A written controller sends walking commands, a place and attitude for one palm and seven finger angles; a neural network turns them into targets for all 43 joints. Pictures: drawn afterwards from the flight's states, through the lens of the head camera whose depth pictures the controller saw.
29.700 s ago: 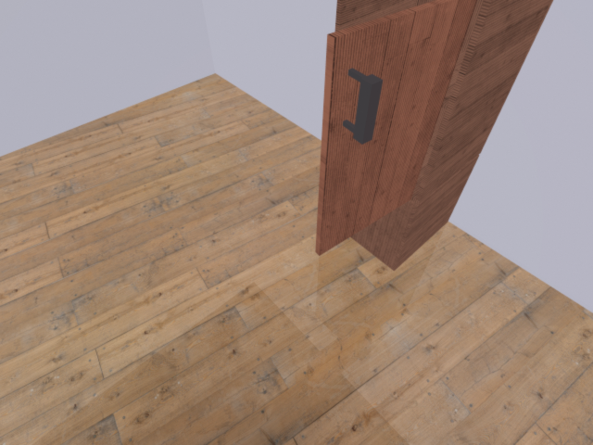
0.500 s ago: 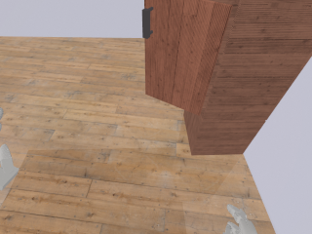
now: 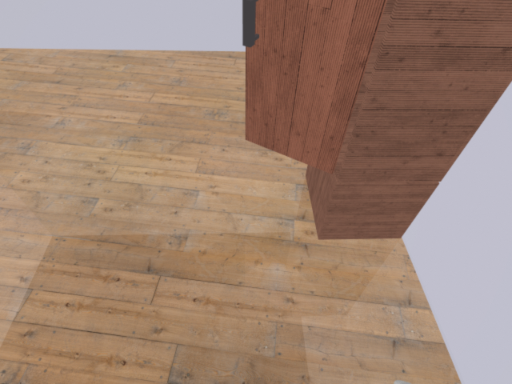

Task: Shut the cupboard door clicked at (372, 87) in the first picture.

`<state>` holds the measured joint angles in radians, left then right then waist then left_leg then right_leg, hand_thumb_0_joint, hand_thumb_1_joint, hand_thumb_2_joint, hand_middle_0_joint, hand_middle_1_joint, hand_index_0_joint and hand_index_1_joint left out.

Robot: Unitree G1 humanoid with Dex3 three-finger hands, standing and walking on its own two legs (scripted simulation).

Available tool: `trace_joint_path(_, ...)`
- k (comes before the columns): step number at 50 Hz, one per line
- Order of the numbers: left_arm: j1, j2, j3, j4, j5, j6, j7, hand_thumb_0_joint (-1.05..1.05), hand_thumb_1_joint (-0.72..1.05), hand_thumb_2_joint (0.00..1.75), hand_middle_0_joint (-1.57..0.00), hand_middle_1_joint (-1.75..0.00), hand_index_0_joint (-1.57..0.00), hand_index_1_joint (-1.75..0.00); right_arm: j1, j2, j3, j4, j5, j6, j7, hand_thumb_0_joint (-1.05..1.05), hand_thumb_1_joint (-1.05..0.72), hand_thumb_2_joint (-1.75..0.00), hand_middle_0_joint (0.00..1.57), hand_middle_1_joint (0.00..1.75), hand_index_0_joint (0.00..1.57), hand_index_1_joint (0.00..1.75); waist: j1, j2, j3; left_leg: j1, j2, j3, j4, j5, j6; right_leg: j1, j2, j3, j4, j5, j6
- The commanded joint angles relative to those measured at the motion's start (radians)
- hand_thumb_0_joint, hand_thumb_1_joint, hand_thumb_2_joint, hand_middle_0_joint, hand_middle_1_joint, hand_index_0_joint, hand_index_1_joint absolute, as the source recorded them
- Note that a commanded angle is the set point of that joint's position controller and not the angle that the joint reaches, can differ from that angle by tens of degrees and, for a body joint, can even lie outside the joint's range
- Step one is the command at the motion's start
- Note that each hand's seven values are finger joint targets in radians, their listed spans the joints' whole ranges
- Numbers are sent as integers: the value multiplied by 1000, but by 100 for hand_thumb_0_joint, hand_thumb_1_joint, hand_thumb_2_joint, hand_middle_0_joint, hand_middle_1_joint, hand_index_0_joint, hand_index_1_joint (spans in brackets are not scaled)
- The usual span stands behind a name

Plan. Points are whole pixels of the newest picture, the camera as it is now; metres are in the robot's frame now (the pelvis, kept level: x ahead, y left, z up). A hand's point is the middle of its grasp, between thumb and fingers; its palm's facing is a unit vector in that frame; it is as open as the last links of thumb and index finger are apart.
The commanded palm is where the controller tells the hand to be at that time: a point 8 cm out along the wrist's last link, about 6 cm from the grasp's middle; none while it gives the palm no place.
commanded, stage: let the arm hang, fingers relaxed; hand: left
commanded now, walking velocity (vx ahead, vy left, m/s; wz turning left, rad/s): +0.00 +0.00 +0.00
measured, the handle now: (252, 20) +1.00 +0.04 +0.13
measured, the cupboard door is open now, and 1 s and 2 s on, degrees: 58 58 58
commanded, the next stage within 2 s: look to check the result in 0.80 s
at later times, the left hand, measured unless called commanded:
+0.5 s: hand out of the picture -0.01 +0.20 -0.16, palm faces +0.01 -0.97 -0.25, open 7.4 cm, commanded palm none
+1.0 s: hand out of the picture +0.02 +0.17 -0.16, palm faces +0.01 -0.98 -0.21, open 7.4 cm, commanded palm none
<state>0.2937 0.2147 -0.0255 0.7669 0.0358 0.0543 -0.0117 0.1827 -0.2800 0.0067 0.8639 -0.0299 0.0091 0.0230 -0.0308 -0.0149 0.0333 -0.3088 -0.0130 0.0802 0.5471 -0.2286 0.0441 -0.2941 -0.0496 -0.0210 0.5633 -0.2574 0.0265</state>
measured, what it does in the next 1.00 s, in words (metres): stands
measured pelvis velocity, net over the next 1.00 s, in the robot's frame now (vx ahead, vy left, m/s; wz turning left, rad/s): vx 0.02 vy -0.01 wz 0.00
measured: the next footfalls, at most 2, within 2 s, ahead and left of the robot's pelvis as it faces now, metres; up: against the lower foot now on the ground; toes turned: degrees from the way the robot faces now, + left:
none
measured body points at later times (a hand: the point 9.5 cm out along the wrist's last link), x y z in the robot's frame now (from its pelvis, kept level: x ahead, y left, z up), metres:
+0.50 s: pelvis +0.00 +0.01 +0.01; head +0.00 +0.00 +0.46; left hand -0.01 +0.26 -0.14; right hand +0.00 -0.22 -0.15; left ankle +0.04 +0.09 -0.73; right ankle +0.03 -0.14 -0.73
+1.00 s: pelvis +0.02 -0.01 +0.01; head +0.02 -0.01 +0.46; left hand +0.02 +0.22 -0.14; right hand +0.02 -0.24 -0.15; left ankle +0.04 +0.09 -0.73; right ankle +0.03 -0.14 -0.73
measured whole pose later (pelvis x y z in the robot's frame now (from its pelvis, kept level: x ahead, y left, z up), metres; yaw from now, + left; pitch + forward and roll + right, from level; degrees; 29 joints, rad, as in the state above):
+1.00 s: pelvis +0.02 -0.01 +0.01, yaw +0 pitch -2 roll +0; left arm 0.26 0.17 0.01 1.14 0.02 -0.01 0.02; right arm 0.26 -0.18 -0.01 1.12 -0.02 0.00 -0.02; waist -0.01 0.01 0.03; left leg -0.19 0.00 0.07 0.39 -0.18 0.02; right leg -0.16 -0.03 -0.03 0.39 -0.20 0.01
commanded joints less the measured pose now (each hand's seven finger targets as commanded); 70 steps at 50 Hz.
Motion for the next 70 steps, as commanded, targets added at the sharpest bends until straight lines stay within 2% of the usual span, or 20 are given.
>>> trace_joint_path(1,-7,167,63,13,-12,-54,28,0,90,90,-20,-30,-20,-30,-5,-94,-30,-22,4,-15,-17,0,-90,-90,20,30,20,30,22,118,-62,25,92,-161,-180,-80,-16,43,-46,105,-173,-76,-57)
trace_joint_path(4,34,144,71,114,-13,-54,31,0,90,90,-20,-30,-20,-30,29,-74,-35,26,5,-9,-28,0,-90,-90,20,30,20,30,28,194,-43,-6,90,-158,-213,-179,-18,77,-40,93,-198,-82,-65)
trace_joint_path(5,35,152,71,136,-13,-55,31,0,90,90,-20,-30,-20,-30,43,-84,-39,35,9,-7,-30,0,-90,-90,20,30,20,30,28,178,-29,-3,96,-163,-217,-180,-18,78,-36,88,-207,-74,-66)
trace_joint_path(8,52,129,66,204,-14,-58,31,0,90,90,-20,-30,-20,-30,87,-71,-44,80,11,-8,-39,0,-90,-90,20,30,20,30,24,142,-20,6,102,-170,-229,-188,-14,79,-36,81,-225,-67,-66)
trace_joint_path(10,50,125,65,236,-15,-61,32,0,90,90,-20,-30,-20,-30,120,-71,-48,100,15,-7,-42,0,-90,-90,20,30,20,30,20,61,6,12,108,-172,-230,-169,-11,68,-38,76,-240,-74,-65)
trace_joint_path(13,58,102,62,278,-14,-60,35,0,90,90,-20,-30,-20,-30,146,-58,-49,134,14,-8,-46,0,-90,-90,20,30,20,30,18,16,36,29,113,-176,-241,-168,-7,37,-41,74,-251,-94,-61)
trace_joint_path(17,68,87,63,307,-13,-56,39,0,90,90,-20,-30,-20,-30,165,-45,-49,163,12,-8,-48,0,-90,-90,20,30,20,30,19,13,64,17,121,-185,-270,-200,-3,25,-34,70,-241,-104,-57)
trace_joint_path(19,73,81,64,314,-12,-55,41,0,90,90,-20,-30,-20,-30,163,-43,-51,169,11,-7,-48,0,-90,-90,20,30,20,30,21,-7,76,11,124,-188,-279,-210,-1,19,-32,68,-237,-104,-53)
trace_joint_path(24,69,73,68,319,-9,-54,43,0,90,90,-20,-30,-20,-30,161,-26,-52,181,9,-10,-47,0,-90,-90,20,30,20,30,23,-5,78,1,125,-193,-296,-223,-1,19,-25,68,-222,-94,-48)
trace_joint_path(25,76,79,68,316,-9,-56,43,0,90,90,-20,-30,-20,-30,157,-33,-53,179,12,-11,-46,0,-90,-90,20,30,20,30,27,19,62,7,124,-187,-294,-212,0,30,-25,68,-219,-76,-48)
trace_joint_path(26,70,70,69,318,-9,-55,43,0,90,90,-20,-30,-20,-30,148,-20,-51,182,10,-13,-46,0,-90,-90,20,30,20,30,27,15,69,4,125,-188,-298,-206,-2,29,-27,66,-215,-62,-47)
trace_joint_path(30,64,74,70,314,-9,-63,44,0,90,90,-20,-30,-20,-30,140,-20,-49,184,14,-21,-46,0,-90,-90,20,30,20,30,30,22,50,24,119,-176,-285,-125,-4,56,-33,70,-215,3,-47)
trace_joint_path(33,50,65,67,318,-12,-67,44,0,90,90,-20,-30,-20,-30,138,-3,-44,193,14,-23,-46,0,-90,-90,20,30,20,30,25,3,41,54,110,-155,-265,-56,-10,54,-46,77,-229,13,-48)
trace_joint_path(35,42,75,67,317,-12,-70,45,0,90,90,-20,-30,-20,-30,140,-8,-44,194,16,-23,-46,0,-90,-90,20,30,20,30,21,11,37,79,107,-143,-250,-15,-14,47,-48,77,-236,20,-50)
trace_joint_path(37,31,66,65,321,-14,-70,45,0,90,90,-20,-30,-20,-30,132,0,-42,201,14,-24,-48,0,-90,-90,20,30,20,30,19,32,46,81,109,-144,-257,-13,-16,47,-50,78,-240,21,-49)
trace_joint_path(42,25,70,66,329,-15,-73,44,0,90,90,-20,-30,-20,-30,125,-7,-40,207,15,-26,-50,0,-90,-90,20,30,20,30,19,39,27,99,111,-139,-252,27,-19,72,-51,78,-246,48,-51)
trace_joint_path(45,24,81,67,332,-16,-76,44,0,90,90,-20,-30,-20,-30,122,-19,-40,207,18,-27,-51,0,-90,-90,20,30,20,30,20,18,7,122,115,-134,-237,82,-18,89,-51,75,-250,82,-53)
trace_joint_path(49,17,74,64,341,-18,-76,44,0,90,90,-20,-30,-20,-30,112,-17,-38,217,16,-27,-53,0,-90,-90,20,30,20,30,18,19,21,135,117,-129,-242,84,-20,81,-56,77,-261,78,-52)
trace_joint_path(60,7,106,64,344,-18,-82,43,0,90,90,-20,-30,-20,-30,94,-44,-39,224,18,-24,-52,0,-90,-90,20,30,20,30,18,-13,16,159,120,-122,-235,116,-22,98,-58,84,-280,108,-57)
trace_joint_path(70,-14,128,66,343,-19,-85,41,0,90,90,-20,-30,-20,-30,65,-66,-39,227,17,-26,-52,0,-90,-90,20,30,20,30,19,19,16,165,125,-123,-247,127,-26,120,-59,87,-290,135,-60)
